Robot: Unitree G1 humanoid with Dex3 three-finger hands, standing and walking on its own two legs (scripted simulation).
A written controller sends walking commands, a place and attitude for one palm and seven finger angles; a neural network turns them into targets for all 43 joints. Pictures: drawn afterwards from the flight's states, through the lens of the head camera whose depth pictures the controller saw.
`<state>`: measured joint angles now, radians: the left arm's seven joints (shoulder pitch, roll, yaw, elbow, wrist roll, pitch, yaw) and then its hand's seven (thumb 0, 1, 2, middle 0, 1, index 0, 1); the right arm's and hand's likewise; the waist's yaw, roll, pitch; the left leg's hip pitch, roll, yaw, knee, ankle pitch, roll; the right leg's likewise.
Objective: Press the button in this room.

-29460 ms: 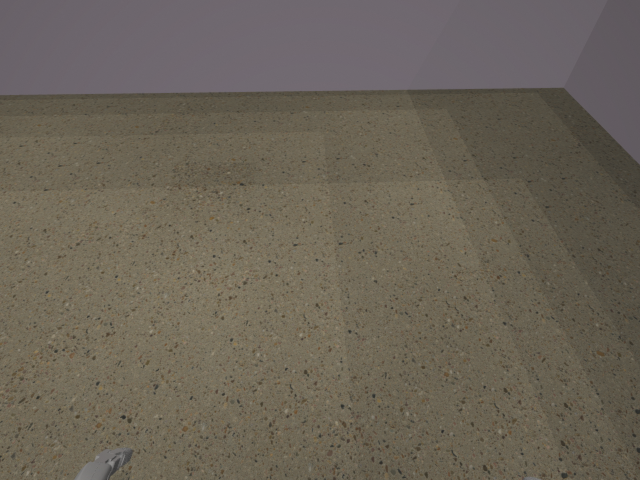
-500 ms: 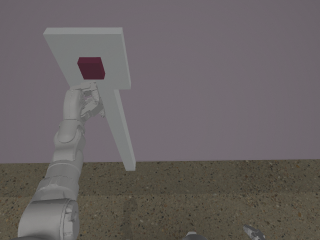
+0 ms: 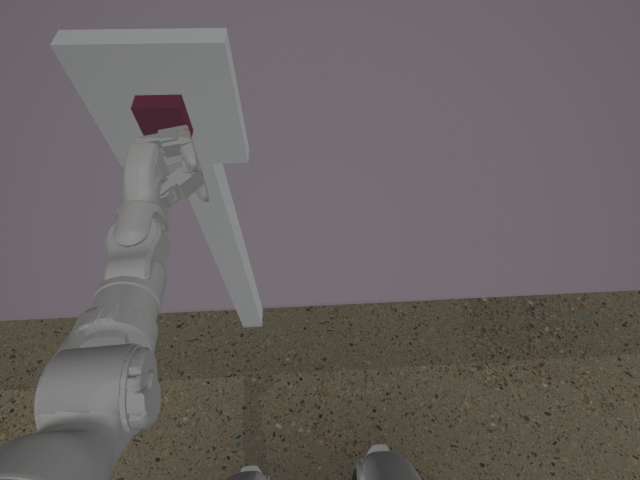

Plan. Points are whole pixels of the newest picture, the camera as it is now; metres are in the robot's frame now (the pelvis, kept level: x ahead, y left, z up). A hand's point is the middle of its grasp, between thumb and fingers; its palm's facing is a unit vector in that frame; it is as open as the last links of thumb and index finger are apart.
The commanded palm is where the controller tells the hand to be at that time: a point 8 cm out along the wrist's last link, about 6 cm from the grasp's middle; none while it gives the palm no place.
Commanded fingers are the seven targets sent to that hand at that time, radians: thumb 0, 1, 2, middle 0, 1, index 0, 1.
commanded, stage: press the button with the knuckle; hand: left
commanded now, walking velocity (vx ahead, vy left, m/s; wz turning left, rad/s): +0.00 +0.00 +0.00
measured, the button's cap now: (164, 118) +0.54 +0.17 +0.13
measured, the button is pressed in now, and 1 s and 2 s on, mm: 0 12 0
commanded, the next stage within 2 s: hold the button down briefly in 0.64 s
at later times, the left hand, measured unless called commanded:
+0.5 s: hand (198, 163) +0.49 +0.13 +0.09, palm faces +0.02 -1.00 -0.05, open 3.1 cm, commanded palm +0.48 +0.20 +0.09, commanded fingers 0.00 0.90 0.90 -1.30 -1.50 -1.30 -1.50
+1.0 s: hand (196, 158) +0.50 +0.14 +0.09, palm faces +0.00 -1.00 -0.04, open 3.6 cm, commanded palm +0.50 +0.20 +0.09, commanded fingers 0.00 0.90 0.90 -1.30 -1.50 -1.30 -1.50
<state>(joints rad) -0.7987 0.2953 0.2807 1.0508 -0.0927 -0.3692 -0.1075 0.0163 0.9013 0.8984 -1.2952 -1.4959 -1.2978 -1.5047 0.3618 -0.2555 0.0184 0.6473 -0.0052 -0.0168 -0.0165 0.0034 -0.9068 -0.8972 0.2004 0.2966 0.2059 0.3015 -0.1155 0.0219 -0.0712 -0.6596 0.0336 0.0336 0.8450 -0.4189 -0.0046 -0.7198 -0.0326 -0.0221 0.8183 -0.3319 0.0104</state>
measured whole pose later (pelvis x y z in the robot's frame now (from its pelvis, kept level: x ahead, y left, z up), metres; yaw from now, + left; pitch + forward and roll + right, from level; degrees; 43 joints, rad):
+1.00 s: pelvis -0.03 +0.00 -0.01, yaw +1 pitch +18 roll -1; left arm -1.07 0.47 0.36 1.31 -0.01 -0.39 -0.13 0.06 0.83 0.90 -1.29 -1.50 -1.52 -1.50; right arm 0.41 -0.28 0.05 0.65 -0.03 -0.02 -0.02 0.00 -0.91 -0.90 0.20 0.30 0.21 0.30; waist -0.21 0.03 -0.06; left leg -0.85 0.04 0.00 0.94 -0.40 0.00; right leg -0.88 -0.02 -0.05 0.86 -0.29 0.01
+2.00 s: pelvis +0.02 -0.01 +0.01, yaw +1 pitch +9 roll +0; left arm -0.36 0.22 0.18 0.59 -0.17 -0.30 -0.14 0.02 0.90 0.90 -1.30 -1.50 -1.30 -1.50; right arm 0.27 -0.25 0.01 0.57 0.02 -0.01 -0.03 0.00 -0.91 -0.90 0.20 0.30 0.21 0.30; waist -0.03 0.03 -0.08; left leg -0.50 0.04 0.01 0.77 -0.42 -0.02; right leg -0.56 -0.02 -0.05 0.75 -0.34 0.00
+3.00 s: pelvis +0.02 +0.00 +0.04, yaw +2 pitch -4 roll +0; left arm 0.28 0.28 0.15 -0.24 -0.04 -0.07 0.08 0.02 0.90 0.90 -1.30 -1.50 -1.30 -1.50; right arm 0.18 -0.22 0.06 0.62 -0.01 -0.10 -0.10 0.01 -0.90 -0.90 0.20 0.30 0.21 0.30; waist 0.06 0.06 0.03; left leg -0.07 0.02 0.01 0.42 -0.27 -0.01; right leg -0.12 -0.03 -0.05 0.41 -0.21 0.01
